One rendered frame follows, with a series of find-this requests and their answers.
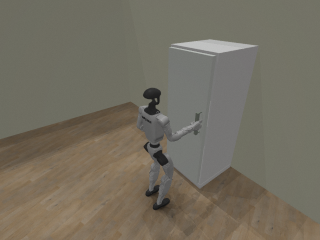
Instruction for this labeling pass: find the robot left upper arm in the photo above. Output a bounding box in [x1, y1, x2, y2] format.
[136, 105, 148, 130]

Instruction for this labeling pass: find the fridge door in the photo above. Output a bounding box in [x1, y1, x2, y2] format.
[166, 47, 217, 184]

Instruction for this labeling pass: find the left robot thigh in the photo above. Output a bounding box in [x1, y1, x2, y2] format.
[143, 141, 160, 172]

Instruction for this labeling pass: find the handle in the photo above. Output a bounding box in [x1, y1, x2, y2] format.
[193, 111, 202, 135]

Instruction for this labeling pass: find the robot right upper arm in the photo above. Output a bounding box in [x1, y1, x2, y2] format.
[156, 114, 175, 142]

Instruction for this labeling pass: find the robot right hand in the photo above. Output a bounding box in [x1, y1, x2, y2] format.
[190, 119, 203, 131]

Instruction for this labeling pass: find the robot right forearm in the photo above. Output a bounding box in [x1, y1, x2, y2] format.
[171, 125, 194, 142]

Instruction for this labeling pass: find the robot right foot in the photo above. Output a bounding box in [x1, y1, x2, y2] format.
[153, 198, 170, 210]

